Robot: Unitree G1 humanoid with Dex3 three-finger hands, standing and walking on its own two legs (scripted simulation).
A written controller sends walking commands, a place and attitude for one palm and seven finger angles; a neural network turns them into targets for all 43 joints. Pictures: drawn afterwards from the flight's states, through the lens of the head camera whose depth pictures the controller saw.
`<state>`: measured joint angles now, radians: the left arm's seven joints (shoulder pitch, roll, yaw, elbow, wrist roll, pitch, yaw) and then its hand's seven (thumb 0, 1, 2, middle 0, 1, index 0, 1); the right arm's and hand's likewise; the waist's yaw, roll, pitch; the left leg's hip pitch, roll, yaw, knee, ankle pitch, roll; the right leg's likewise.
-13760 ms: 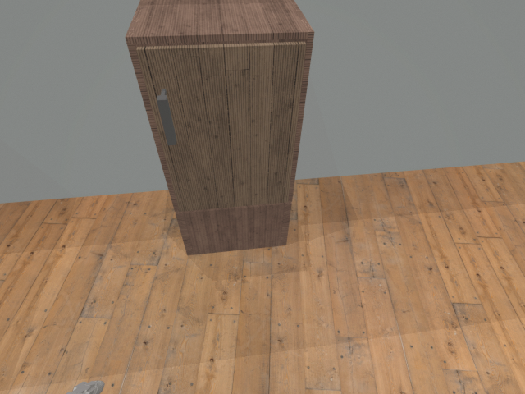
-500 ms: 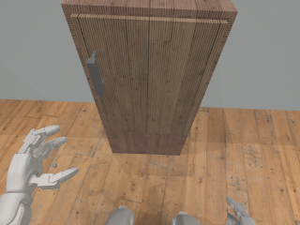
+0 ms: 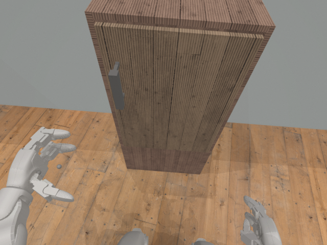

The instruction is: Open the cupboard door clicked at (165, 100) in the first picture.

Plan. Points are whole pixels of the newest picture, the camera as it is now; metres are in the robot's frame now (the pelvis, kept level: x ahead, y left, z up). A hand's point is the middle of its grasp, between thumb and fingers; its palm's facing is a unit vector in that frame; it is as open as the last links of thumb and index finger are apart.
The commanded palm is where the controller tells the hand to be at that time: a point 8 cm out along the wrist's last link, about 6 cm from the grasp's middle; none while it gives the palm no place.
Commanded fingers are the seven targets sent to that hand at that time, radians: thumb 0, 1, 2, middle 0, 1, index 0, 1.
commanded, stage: raise the hand with hooked fingers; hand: left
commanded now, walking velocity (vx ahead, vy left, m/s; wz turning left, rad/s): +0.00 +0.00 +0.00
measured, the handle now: (118, 86) +0.53 +0.18 +0.05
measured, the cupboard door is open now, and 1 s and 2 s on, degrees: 0 0 0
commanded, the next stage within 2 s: move the hooked fingers beside the handle in 0.68 s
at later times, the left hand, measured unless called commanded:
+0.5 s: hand (63, 153) +0.29 +0.25 +0.07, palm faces +0.03 -1.00 -0.04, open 14.0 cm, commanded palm +0.26 +0.30 +0.07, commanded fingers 0.00 -0.50 0.30 -0.30 -1.20 -0.30 -1.20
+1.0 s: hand (67, 147) +0.31 +0.24 +0.07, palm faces +0.03 -1.00 -0.03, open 14.0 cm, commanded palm +0.29 +0.29 +0.07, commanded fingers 0.00 -0.50 0.30 -0.30 -1.20 -0.30 -1.20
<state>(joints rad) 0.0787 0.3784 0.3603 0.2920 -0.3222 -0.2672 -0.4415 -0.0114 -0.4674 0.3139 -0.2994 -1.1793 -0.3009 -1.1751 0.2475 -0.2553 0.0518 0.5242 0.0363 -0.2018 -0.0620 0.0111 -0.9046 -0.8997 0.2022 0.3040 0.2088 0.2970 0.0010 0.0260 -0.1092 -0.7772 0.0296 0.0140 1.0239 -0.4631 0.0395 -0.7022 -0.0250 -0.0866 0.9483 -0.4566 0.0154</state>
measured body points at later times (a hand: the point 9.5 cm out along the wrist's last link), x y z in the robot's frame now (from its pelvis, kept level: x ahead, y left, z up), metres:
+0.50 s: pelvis +0.00 -0.02 +0.01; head +0.06 -0.01 +0.45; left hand +0.29 +0.30 +0.07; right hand +0.13 -0.28 -0.07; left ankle +0.02 +0.09 -0.68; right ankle +0.01 -0.14 -0.68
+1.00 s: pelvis +0.00 -0.03 +0.01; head +0.06 -0.02 +0.45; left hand +0.30 +0.30 +0.07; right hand +0.15 -0.28 -0.08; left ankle +0.02 +0.09 -0.68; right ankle +0.01 -0.14 -0.68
